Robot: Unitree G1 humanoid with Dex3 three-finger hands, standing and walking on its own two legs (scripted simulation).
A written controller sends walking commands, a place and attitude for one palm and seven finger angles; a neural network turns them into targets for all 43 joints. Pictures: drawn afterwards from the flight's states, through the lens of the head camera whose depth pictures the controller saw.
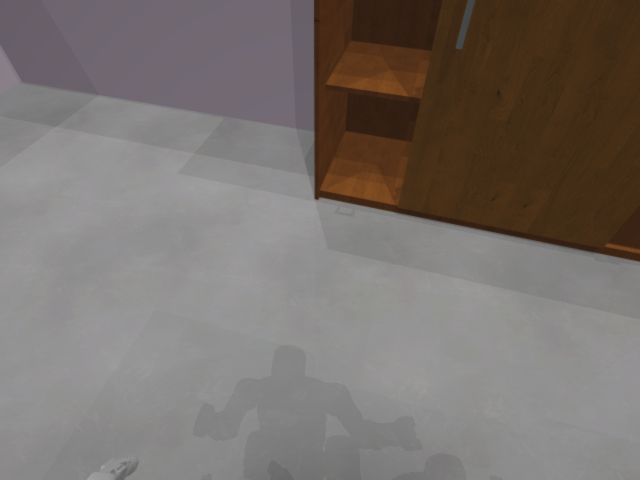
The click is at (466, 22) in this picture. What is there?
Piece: wardrobe's sliding door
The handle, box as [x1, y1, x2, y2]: [456, 0, 474, 48]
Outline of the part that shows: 474,0 468,0 456,48 461,48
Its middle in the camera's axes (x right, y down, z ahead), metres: +0.42 -0.66 +1.07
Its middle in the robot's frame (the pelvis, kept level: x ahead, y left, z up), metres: +1.28 -0.34 +0.12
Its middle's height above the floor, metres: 0.89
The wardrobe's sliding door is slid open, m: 0.37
